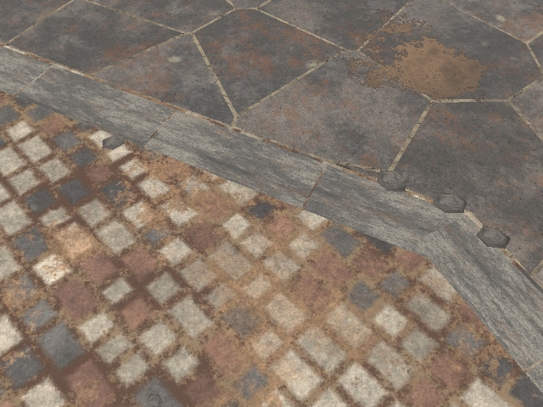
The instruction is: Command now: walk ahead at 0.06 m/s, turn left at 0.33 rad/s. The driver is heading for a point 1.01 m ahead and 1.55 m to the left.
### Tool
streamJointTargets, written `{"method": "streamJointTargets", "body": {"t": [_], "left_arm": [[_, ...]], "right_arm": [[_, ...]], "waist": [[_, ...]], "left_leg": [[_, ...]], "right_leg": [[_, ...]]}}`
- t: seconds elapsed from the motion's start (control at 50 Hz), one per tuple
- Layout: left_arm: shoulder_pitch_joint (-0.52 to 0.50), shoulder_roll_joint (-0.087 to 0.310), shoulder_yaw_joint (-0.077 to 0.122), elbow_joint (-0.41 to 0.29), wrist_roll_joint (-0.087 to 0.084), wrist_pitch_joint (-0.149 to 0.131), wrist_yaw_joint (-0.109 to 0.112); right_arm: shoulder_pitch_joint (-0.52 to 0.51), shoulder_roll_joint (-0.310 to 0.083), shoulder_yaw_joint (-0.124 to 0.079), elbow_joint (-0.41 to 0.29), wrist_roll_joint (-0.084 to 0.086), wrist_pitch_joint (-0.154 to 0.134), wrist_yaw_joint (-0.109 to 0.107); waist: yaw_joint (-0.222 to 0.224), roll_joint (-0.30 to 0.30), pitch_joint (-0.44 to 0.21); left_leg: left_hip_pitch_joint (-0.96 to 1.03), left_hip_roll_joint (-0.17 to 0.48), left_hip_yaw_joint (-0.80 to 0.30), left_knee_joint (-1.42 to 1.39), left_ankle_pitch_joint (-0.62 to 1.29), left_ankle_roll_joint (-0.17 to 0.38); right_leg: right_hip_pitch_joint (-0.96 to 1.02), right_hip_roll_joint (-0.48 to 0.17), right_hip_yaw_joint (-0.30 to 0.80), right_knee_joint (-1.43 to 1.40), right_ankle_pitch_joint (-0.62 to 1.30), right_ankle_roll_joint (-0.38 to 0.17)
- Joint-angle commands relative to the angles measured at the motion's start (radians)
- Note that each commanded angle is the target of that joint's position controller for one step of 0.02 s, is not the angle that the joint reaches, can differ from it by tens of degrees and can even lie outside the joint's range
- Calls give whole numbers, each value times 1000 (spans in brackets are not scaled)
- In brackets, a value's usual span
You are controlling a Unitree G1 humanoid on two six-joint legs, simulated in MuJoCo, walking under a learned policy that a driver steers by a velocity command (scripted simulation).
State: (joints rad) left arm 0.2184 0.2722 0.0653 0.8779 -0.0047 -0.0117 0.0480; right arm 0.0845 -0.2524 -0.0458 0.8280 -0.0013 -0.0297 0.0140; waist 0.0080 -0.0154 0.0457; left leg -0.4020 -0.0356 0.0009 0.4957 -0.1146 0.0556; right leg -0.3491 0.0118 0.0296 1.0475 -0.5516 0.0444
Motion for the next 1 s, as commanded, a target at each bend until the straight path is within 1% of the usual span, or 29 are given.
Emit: {"method": "streamJointTargets", "body": {"t": [0.02, 0.06, 0.1, 0.2, 0.26, 0.28, 0.3, 0.32, 0.34, 0.36, 0.38, 0.4, 0.42, 0.46, 0.5, 0.58, 0.64, 0.68, 0.7, 0.72, 0.74, 0.76, 0.78, 0.8, 0.82, 0.84, 0.86, 0.9, 1.0], "left_arm": [[45, 110, 36, -51, 4, 16, 23], [38, 86, 33, -53, 5, 13, 26], [15, 78, 29, -59, 5, 10, 25], [-28, 91, 26, -72, -1, -1, 4], [31, 97, 30, -53, -5, -15, -12], [64, 133, 40, -48, 0, -17, -11], [79, 219, 59, -54, 25, -11, -4], [2, 249, 64, -79, 61, -8, -7], [-76, 184, 44, -121, 68, -15, -2], [-143, 141, 33, -138, 49, -19, 3], [-170, 123, 26, -149, 29, -20, 4], [-168, 114, 21, -149, 16, -19, 6], [-151, 111, 16, -145, 15, -16, 9], [-101, 118, 16, -132, 21, -7, 17], [-51, 142, 23, -119, 22, 2, 24], [-61, 200, 44, -125, 14, 10, 13], [-67, 219, 55, -126, 0, 10, -5], [-87, 224, 59, -124, -19, 9, -13], [-80, 208, 57, -115, -28, 8, -15], [-13, 166, 47, -91, -16, 5, -22], [-25, 86, 20, -132, 42, 2, -32], [-114, 106, 24, -178, 35, -6, -27], [-158, 152, 38, -188, 8, -9, -28], [-167, 165, 44, -191, -7, -14, -32], [-169, 173, 51, -177, -3, -18, -29], [-165, 182, 55, -178, 2, -22, -28], [-160, 176, 55, -177, 5, -31, -32], [-148, 161, 53, -169, 5, -53, -39], [-201, 118, 35, -183, 1, -81, -53]], "right_arm": [[-19, -174, -48, -69, -5, 6, -14], [-11, -170, -53, -73, -11, 15, -25], [-4, -182, -61, -80, -5, 18, -35], [5, -200, -73, -96, 8, 36, -48], [-9, -194, -71, -113, 23, 54, -58], [13, -172, -65, -115, 27, 58, -61], [32, -115, -53, -130, 27, 58, -58], [31, -138, -63, -159, 23, 45, -54], [67, -212, -87, -135, 14, 40, -49], [115, -223, -98, -106, 19, 48, -47], [150, -201, -97, -80, 14, 62, -52], [156, -183, -94, -78, 11, 71, -52], [146, -166, -89, -88, 13, 77, -50], [86, -140, -77, -128, 25, 77, -44], [34, -123, -65, -165, 26, 75, -38], [11, -105, -46, -211, 22, 75, -13], [27, -130, -54, -225, 24, 86, 1], [67, -131, -61, -222, 24, 93, 11], [110, -138, -68, -208, 24, 94, 10], [164, -187, -88, -194, 23, 94, -2], [207, -323, -119, -210, 17, 90, -24], [218, -319, -109, -228, -10, 64, -13], [228, -270, -99, -216, -5, 38, -3], [206, -236, -89, -203, 13, 22, -5], [173, -208, -79, -207, 25, 17, -10], [144, -193, -69, -213, 27, 14, -17], [139, -189, -63, -221, 18, 10, -24], [155, -191, -63, -225, 7, -3, -32], [202, -227, -75, -212, 18, -16, -38]], "waist": [[3, 121, -94], [6, 156, -112], [-2, 162, -131], [-11, 164, -140], [34, 152, -132], [44, 114, -132], [22, -93, -134], [-4, -285, -92], [-28, -200, -92], [-59, -145, -83], [-64, -117, -80], [-52, -112, -65], [-41, -106, -58], [-5, -122, -49], [32, -134, -63], [45, -152, -89], [36, -163, -94], [1, -155, -95], [-22, -133, -105], [-28, -22, -140], [-11, 303, -168], [-68, 288, -228], [-88, 179, -205], [-65, 158, -147], [-55, 121, -102], [-38, 147, -60], [-27, 166, -48], [-23, 147, -55], [-47, 153, -38]], "left_leg": [[134, 242, -360, -249, -66, 175], [106, 209, -334, -258, -91, 172], [100, 201, -342, -258, -126, 175], [84, 193, -413, -254, -178, 156], [42, 150, -429, -207, -205, 106], [-30, 106, -397, -144, -265, 58], [-185, -2, -252, 96, -380, -5], [-264, -91, -120, 334, -475, -43], [-226, -38, -166, 507, -430, -62], [-219, -38, -155, 580, -363, -74], [-231, -34, -137, 643, -309, -94], [-254, -26, -131, 702, -276, -113], [-253, -20, -111, 731, -257, -128], [-284, 5, -71, 658, -220, -153], [-290, 34, -53, 556, -220, -173], [-135, 73, 13, 361, -268, -156], [-34, 59, 61, 239, -258, -118], [55, 45, 81, 81, -174, -71], [150, 24, 88, -37, -75, -38], [321, 46, 8, -115, 100, 3], [533, 324, -363, -87, 566, 117], [473, 441, -542, -125, 447, 317], [466, 384, -497, -179, 140, 302], [432, 326, -455, -218, -169, 241], [391, 294, -446, -256, -372, 201], [347, 273, -444, -293, -434, 188], [323, 253, -437, -319, -431, 183], [334, 233, -405, -331, -338, 177], [271, 198, -357, -309, -238, 165]], "right_leg": [[-147, -40, 46, 25, 74, 1], [-105, -20, 32, -80, 105, 2], [-75, -7, 35, -176, 136, 6], [11, 20, 42, -355, 213, 8], [149, 28, 20, -586, 322, -27], [247, -42, 57, -672, 337, -57], [330, -266, 279, -754, 270, -149], [196, -414, 493, -829, 353, -278], [153, -404, 438, -819, 401, -299], [145, -338, 322, -793, 434, -251], [169, -284, 239, -774, 440, -212], [179, -273, 193, -763, 486, -208], [175, -259, 144, -759, 537, -214], [233, -251, 89, -758, 574, -232], [315, -276, 81, -751, 613, -251], [296, -310, 18, -731, 679, -260], [277, -332, -7, -697, 718, -252], [260, -336, -32, -633, 713, -213], [220, -315, -68, -565, 665, -168], [110, -264, -140, -420, 540, -92], [-211, -136, -218, -81, 1, 12], [-348, -36, -54, 106, -162, 34], [-387, -64, 13, 160, -87, 15], [-420, -86, 28, 120, 20, -13], [-428, -103, 33, 77, 101, -24], [-417, -102, 39, 25, 172, -24], [-391, -90, 35, -2, 234, -24], [-366, -72, 33, -101, 327, -20], [-254, -30, 35, -382, 430, 12]]}}
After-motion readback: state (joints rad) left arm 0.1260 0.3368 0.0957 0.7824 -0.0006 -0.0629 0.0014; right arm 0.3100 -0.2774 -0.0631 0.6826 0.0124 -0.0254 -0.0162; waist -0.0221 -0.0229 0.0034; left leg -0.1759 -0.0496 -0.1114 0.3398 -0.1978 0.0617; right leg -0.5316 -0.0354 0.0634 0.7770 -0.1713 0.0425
